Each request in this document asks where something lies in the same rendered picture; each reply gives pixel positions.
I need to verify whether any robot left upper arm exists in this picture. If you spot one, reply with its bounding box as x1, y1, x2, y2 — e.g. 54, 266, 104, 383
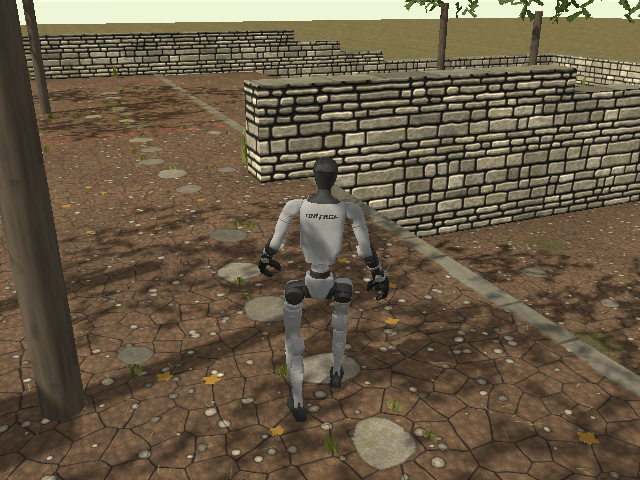
269, 199, 303, 251

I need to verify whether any right robot foot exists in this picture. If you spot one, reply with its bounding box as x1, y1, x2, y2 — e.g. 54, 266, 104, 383
330, 366, 344, 389

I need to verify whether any robot right shin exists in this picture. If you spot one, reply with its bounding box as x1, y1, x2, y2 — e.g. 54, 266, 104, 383
332, 315, 348, 376

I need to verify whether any robot right forearm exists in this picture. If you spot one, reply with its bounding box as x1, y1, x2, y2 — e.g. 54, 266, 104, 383
363, 242, 386, 282

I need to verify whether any robot left hand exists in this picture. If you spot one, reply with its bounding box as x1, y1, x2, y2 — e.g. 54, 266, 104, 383
258, 259, 281, 277

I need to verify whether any robot left forearm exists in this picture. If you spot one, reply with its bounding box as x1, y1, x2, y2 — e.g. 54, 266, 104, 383
261, 234, 278, 263

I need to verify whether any robot right upper arm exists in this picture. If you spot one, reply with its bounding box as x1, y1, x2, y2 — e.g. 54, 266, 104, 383
344, 202, 373, 258

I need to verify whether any robot right hand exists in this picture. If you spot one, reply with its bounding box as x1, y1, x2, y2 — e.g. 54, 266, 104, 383
367, 276, 389, 301

